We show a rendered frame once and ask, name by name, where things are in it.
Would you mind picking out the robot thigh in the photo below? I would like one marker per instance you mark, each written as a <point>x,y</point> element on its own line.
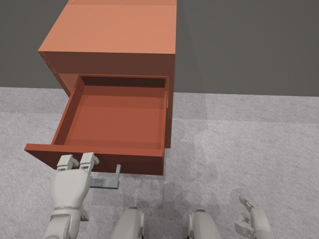
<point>202,226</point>
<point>130,225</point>

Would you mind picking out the drawer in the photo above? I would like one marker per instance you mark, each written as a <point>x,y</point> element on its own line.
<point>122,119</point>

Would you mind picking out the left robot forearm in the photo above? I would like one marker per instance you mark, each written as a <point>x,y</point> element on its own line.
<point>63,224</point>

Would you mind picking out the cabinet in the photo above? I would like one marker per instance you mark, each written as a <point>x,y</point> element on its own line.
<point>114,37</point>

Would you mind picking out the robot right thigh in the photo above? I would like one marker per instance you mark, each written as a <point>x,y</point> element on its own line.
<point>202,226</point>

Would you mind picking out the handle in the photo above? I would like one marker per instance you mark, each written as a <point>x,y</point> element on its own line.
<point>107,183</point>

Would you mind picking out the robot right hand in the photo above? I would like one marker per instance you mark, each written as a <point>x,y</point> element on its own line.
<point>246,225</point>

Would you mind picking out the robot left thigh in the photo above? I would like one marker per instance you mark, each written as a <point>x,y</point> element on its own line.
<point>130,225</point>

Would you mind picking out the robot left hand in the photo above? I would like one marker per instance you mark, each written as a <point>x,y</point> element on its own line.
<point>69,187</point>

